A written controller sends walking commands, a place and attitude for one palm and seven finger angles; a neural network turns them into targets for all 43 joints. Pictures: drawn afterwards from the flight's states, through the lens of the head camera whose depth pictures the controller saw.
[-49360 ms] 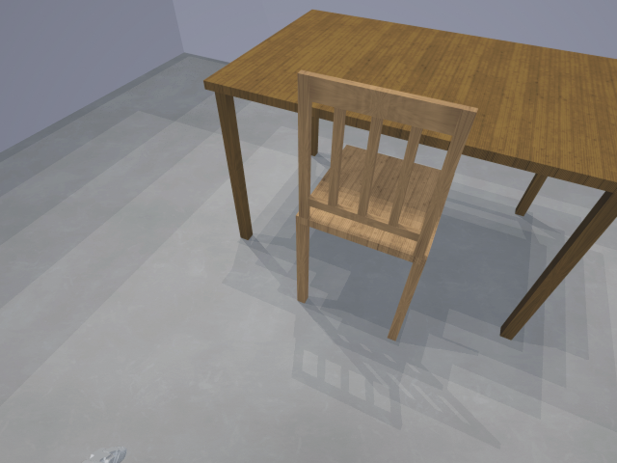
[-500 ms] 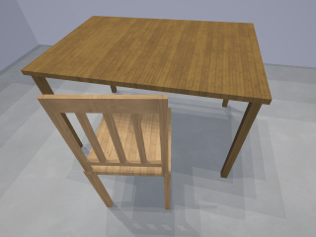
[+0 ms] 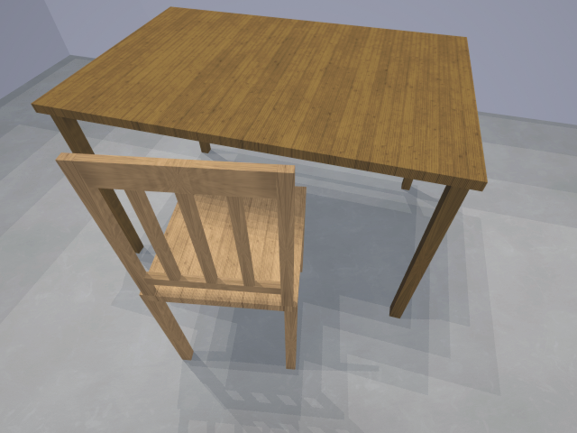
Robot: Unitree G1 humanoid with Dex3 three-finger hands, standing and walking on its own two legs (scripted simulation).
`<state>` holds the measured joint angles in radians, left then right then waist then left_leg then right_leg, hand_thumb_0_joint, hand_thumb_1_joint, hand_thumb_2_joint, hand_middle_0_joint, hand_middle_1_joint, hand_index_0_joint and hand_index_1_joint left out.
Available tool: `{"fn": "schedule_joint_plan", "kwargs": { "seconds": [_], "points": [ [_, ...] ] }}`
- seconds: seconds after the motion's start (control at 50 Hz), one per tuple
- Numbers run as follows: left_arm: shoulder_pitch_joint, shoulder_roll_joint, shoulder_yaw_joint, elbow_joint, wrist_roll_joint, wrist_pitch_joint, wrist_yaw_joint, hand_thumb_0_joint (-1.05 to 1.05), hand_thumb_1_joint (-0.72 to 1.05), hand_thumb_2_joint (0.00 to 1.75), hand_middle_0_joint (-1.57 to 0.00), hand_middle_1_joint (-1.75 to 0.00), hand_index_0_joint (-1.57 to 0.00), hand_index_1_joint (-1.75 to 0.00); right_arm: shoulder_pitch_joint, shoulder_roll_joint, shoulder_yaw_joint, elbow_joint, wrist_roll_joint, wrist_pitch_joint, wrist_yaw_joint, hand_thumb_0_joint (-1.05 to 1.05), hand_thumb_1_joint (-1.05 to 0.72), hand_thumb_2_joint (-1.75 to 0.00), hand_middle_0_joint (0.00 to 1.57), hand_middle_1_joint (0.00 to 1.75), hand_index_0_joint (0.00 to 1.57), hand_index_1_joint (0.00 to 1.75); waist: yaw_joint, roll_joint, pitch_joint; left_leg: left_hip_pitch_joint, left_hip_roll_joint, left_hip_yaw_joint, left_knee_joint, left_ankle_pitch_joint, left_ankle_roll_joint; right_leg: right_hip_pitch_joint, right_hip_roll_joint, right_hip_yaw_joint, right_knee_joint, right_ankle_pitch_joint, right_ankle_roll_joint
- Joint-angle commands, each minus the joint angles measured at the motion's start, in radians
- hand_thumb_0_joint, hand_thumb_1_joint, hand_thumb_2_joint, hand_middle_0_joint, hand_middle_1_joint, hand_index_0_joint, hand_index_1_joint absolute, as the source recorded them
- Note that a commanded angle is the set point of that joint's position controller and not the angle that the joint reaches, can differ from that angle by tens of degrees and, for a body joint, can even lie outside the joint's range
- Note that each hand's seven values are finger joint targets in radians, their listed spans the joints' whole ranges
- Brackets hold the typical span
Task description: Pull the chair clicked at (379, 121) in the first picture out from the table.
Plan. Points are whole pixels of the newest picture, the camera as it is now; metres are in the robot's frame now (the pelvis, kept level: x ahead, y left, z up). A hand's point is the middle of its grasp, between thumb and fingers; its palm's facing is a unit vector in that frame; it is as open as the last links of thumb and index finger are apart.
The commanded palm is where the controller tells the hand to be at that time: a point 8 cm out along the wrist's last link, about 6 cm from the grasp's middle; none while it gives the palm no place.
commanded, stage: look again from close up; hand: left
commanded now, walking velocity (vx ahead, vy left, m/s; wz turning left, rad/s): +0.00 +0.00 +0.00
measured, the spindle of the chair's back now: (199, 241) +0.47 +0.21 -0.08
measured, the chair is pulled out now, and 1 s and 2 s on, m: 0.14 0.14 0.14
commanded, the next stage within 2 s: none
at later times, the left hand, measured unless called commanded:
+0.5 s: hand out of the picture +0.00 +0.19 -0.17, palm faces +0.01 -0.98 -0.20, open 7.4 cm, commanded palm none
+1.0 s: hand out of the picture -0.02 +0.19 -0.17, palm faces +0.02 -0.99 -0.17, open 7.4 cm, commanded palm none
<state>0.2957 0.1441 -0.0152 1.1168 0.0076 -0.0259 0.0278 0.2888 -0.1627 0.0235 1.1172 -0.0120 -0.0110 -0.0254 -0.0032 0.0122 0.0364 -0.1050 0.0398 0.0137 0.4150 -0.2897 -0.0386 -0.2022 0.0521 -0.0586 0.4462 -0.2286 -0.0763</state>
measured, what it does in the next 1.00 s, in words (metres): stands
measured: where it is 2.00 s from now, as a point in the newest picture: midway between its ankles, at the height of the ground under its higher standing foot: outside the picture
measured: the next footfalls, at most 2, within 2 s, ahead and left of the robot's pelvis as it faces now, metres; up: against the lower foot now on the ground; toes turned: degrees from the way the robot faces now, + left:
none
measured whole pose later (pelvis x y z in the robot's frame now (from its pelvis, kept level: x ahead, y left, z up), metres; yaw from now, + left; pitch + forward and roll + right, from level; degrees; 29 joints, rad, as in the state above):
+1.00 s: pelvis -0.01 +0.02 +0.00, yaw -1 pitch -2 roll +1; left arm 0.31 0.14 -0.01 1.12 0.01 -0.02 0.03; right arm 0.31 -0.13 0.02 1.15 -0.01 -0.03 -0.03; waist 0.00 -0.01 0.03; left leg -0.10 0.01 0.04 0.40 -0.27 0.00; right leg -0.21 0.02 -0.03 0.44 -0.21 -0.04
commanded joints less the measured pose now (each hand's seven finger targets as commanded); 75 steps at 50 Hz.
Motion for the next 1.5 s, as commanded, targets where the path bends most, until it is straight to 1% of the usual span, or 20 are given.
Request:
{"fn": "schedule_joint_plan", "kwargs": {
  "seconds": [0.0, 0.02, 0.08, 0.14, 0.18, 0.22, 0.36, 0.44, 0.5, 0.54, 0.64, 0.78, 0.84, 0.88, 0.96, 1.1, 1.14, 1.28, 1.32, 1.48],
  "points": [
    [0.047, 0.132, 0.025, -0.038, -0.002, -0.015, 0.010, 0.00, 0.90, 0.90, -0.20, -0.30, -0.20, -0.30, 0.081, -0.062, -0.015, -0.010, -0.001, -0.015, -0.006, 0.00, -0.90, -0.90, 0.20, 0.30, 0.20, 0.30, -0.002, -0.041, 0.030, -0.088, 0.036, -0.018, -0.051, 0.074, 0.043, 0.034, -0.170, 0.190, -0.134, 0.099, 0.015],
    [0.041, 0.126, 0.024, -0.037, -0.003, -0.011, 0.010, 0.00, 0.90, 0.90, -0.20, -0.30, -0.20, -0.30, 0.080, -0.055, -0.015, -0.006, 0.000, -0.014, -0.007, 0.00, -0.90, -0.90, 0.20, 0.30, 0.20, 0.30, 0.001, -0.019, 0.058, -0.094, 0.038, -0.020, -0.062, 0.068, 0.045, 0.020, -0.165, 0.181, -0.143, 0.070, 0.017],
    [0.047, 0.124, 0.025, -0.036, -0.004, -0.012, 0.010, 0.00, 0.90, 0.90, -0.20, -0.30, -0.20, -0.30, 0.098, -0.056, -0.014, 0.005, -0.002, -0.018, -0.007, 0.00, -0.90, -0.90, 0.20, 0.30, 0.20, 0.30, 0.003, -0.018, 0.031, -0.092, 0.041, -0.022, -0.061, 0.085, 0.046, 0.038, -0.164, 0.179, -0.129, 0.081, 0.014],
    [0.042, 0.119, 0.025, -0.039, -0.004, -0.011, 0.010, 0.00, 0.90, 0.90, -0.20, -0.30, -0.20, -0.30, 0.105, -0.054, -0.014, 0.009, -0.001, -0.020, -0.008, 0.00, -0.90, -0.90, 0.20, 0.30, 0.20, 0.30, 0.005, -0.010, 0.045, -0.110, 0.045, -0.030, -0.071, 0.091, 0.048, 0.038, -0.157, 0.170, -0.121, 0.075, 0.015],
    [0.047, 0.118, 0.024, -0.037, -0.004, -0.012, 0.010, 0.00, 0.90, 0.90, -0.20, -0.30, -0.20, -0.30, 0.112, -0.052, -0.014, 0.012, -0.001, -0.023, -0.008, 0.00, -0.90, -0.90, 0.20, 0.30, 0.20, 0.30, 0.005, -0.014, 0.024, -0.099, 0.047, -0.030, -0.071, 0.106, 0.048, 0.048, -0.159, 0.169, -0.111, 0.101, 0.013],
    [0.041, 0.114, 0.023, -0.036, -0.005, -0.009, 0.010, 0.00, 0.90, 0.90, -0.20, -0.30, -0.20, -0.30, 0.112, -0.047, -0.013, 0.016, -0.001, -0.022, -0.010, 0.00, -0.90, -0.90, 0.20, 0.30, 0.20, 0.30, 0.006, -0.012, 0.046, -0.105, 0.052, -0.033, -0.083, 0.104, 0.050, 0.039, -0.152, 0.159, -0.108, 0.100, 0.014],
    [0.046, 0.108, 0.023, -0.035, -0.003, -0.009, 0.011, 0.00, 0.90, 0.90, -0.20, -0.30, -0.20, -0.30, 0.118, -0.050, -0.015, 0.019, 0.000, -0.028, -0.012, 0.00, -0.90, -0.90, 0.20, 0.30, 0.20, 0.30, 0.007, -0.006, 0.031, -0.103, 0.058, -0.039, -0.085, 0.135, 0.054, 0.046, -0.152, 0.152, -0.080, 0.143, 0.015],
    [0.049, 0.104, 0.021, -0.035, -0.002, -0.007, 0.011, 0.00, 0.90, 0.90, -0.20, -0.30, -0.20, -0.30, 0.110, -0.051, -0.016, 0.017, 0.001, -0.029, -0.014, 0.00, -0.90, -0.90, 0.20, 0.30, 0.20, 0.30, 0.008, 0.002, 0.049, -0.099, 0.061, -0.042, -0.089, 0.140, 0.057, 0.030, -0.148, 0.149, -0.075, 0.145, 0.017],
    [0.056, 0.103, 0.021, -0.031, -0.002, -0.007, 0.011, 0.00, 0.90, 0.90, -0.20, -0.30, -0.20, -0.30, 0.110, -0.052, -0.016, 0.016, 0.001, -0.030, -0.015, 0.00, -0.90, -0.90, 0.20, 0.30, 0.20, 0.30, 0.005, -0.006, 0.036, -0.085, 0.061, -0.043, -0.089, 0.145, 0.059, 0.028, -0.150, 0.151, -0.073, 0.151, 0.017],
    [0.050, 0.102, 0.020, -0.032, -0.001, -0.006, 0.011, 0.00, 0.90, 0.90, -0.20, -0.30, -0.20, -0.30, 0.107, -0.054, -0.017, 0.013, 0.002, -0.029, -0.015, 0.00, -0.90, -0.90, 0.20, 0.30, 0.20, 0.30, 0.005, -0.010, 0.054, -0.093, 0.062, -0.047, -0.092, 0.141, 0.060, 0.021, -0.147, 0.147, -0.074, 0.139, 0.020],
    [0.061, 0.097, 0.019, -0.029, 0.000, -0.005, 0.010, 0.00, 0.90, 0.90, -0.20, -0.30, -0.20, -0.30, 0.094, -0.054, -0.017, 0.011, 0.002, -0.029, -0.015, 0.00, -0.90, -0.90, 0.20, 0.30, 0.20, 0.30, 0.006, 0.005, 0.058, -0.085, 0.061, -0.049, -0.094, 0.140, 0.063, 0.009, -0.146, 0.153, -0.079, 0.131, 0.021],
    [0.073, 0.097, 0.019, -0.026, 0.001, -0.007, 0.011, 0.00, 0.90, 0.90, -0.20, -0.30, -0.20, -0.30, 0.093, -0.053, -0.019, 0.009, 0.002, -0.028, -0.014, 0.00, -0.90, -0.90, 0.20, 0.30, 0.20, 0.30, 0.004, -0.025, 0.050, -0.074, 0.055, -0.045, -0.093, 0.124, 0.064, 0.004, -0.152, 0.160, -0.091, 0.115, 0.022],
    [0.075, 0.095, 0.019, -0.028, 0.002, -0.007, 0.011, 0.00, 0.90, 0.90, -0.20, -0.30, -0.20, -0.30, 0.091, -0.053, -0.019, 0.011, 0.003, -0.029, -0.014, 0.00, -0.90, -0.90, 0.20, 0.30, 0.20, 0.30, 0.006, -0.005, 0.049, -0.081, 0.055, -0.046, -0.095, 0.120, 0.065, 0.008, -0.151, 0.156, -0.093, 0.104, 0.023],
    [0.074, 0.098, 0.019, -0.026, 0.001, -0.008, 0.011, 0.00, 0.90, 0.90, -0.20, -0.30, -0.20, -0.30, 0.094, -0.053, -0.018, 0.010, 0.003, -0.030, -0.014, 0.00, -0.90, -0.90, 0.20, 0.30, 0.20, 0.30, 0.004, -0.010, 0.038, -0.075, 0.056, -0.046, -0.093, 0.130, 0.064, 0.014, -0.153, 0.159, -0.087, 0.121, 0.021],
    [0.081, 0.093, 0.018, -0.023, 0.002, -0.007, 0.011, 0.00, 0.90, 0.90, -0.20, -0.30, -0.20, -0.30, 0.092, -0.049, -0.018, 0.012, 0.003, -0.028, -0.014, 0.00, -0.90, -0.90, 0.20, 0.30, 0.20, 0.30, 0.007, -0.005, 0.061, -0.086, 0.055, -0.048, -0.097, 0.113, 0.064, 0.001, -0.153, 0.156, -0.095, 0.097, 0.023],
    [0.085, 0.091, 0.019, -0.024, 0.001, -0.007, 0.011, 0.00, 0.90, 0.90, -0.20, -0.30, -0.20, -0.30, 0.103, -0.047, -0.018, 0.015, 0.003, -0.029, -0.015, 0.00, -0.90, -0.90, 0.20, 0.30, 0.20, 0.30, 0.007, -0.012, 0.047, -0.082, 0.054, -0.047, -0.095, 0.115, 0.065, 0.006, -0.150, 0.160, -0.092, 0.097, 0.022],
    [0.080, 0.089, 0.019, -0.025, 0.002, -0.005, 0.011, 0.00, 0.90, 0.90, -0.20, -0.30, -0.20, -0.30, 0.102, -0.044, -0.018, 0.016, 0.003, -0.027, -0.014, 0.00, -0.90, -0.90, 0.20, 0.30, 0.20, 0.30, 0.007, -0.011, 0.073, -0.100, 0.053, -0.049, -0.100, 0.100, 0.065, -0.004, -0.149, 0.159, -0.098, 0.075, 0.023],
    [0.082, 0.091, 0.021, -0.028, 0.002, -0.006, 0.011, 0.00, 0.90, 0.90, -0.20, -0.30, -0.20, -0.30, 0.115, -0.038, -0.019, 0.018, 0.002, -0.027, -0.013, 0.00, -0.90, -0.90, 0.20, 0.30, 0.20, 0.30, 0.007, -0.023, 0.065, -0.099, 0.049, -0.048, -0.098, 0.094, 0.065, -0.004, -0.150, 0.160, -0.103, 0.052, 0.023],
    [0.084, 0.085, 0.020, -0.029, 0.002, -0.004, 0.010, 0.00, 0.90, 0.90, -0.20, -0.30, -0.20, -0.30, 0.111, -0.032, -0.019, 0.019, 0.003, -0.026, -0.013, 0.00, -0.90, -0.90, 0.20, 0.30, 0.20, 0.30, 0.008, -0.008, 0.079, -0.099, 0.053, -0.047, -0.107, 0.085, 0.066, -0.015, -0.145, 0.154, -0.106, 0.042, 0.023],
    [0.091, 0.085, 0.021, -0.028, 0.002, -0.007, 0.011, 0.00, 0.90, 0.90, -0.20, -0.30, -0.20, -0.30, 0.117, -0.035, -0.020, 0.018, 0.003, -0.029, -0.013, 0.00, -0.90, -0.90, 0.20, 0.30, 0.20, 0.30, 0.007, -0.015, 0.048, -0.090, 0.050, -0.048, -0.096, 0.108, 0.067, -0.001, -0.150, 0.157, -0.095, 0.073, 0.023]
  ]
}}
